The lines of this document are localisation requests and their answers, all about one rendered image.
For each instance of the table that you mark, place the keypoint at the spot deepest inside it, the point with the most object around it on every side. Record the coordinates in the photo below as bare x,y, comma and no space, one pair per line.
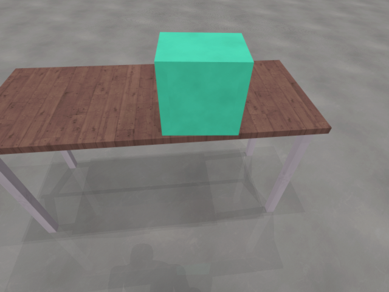
85,107

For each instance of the carton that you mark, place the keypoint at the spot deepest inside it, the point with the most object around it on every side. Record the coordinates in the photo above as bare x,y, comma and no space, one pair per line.
202,82

